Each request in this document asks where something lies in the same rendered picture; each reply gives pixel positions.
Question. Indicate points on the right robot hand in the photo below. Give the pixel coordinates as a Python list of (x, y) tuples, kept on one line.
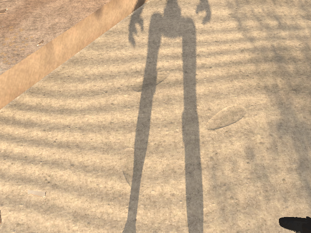
[(296, 224)]

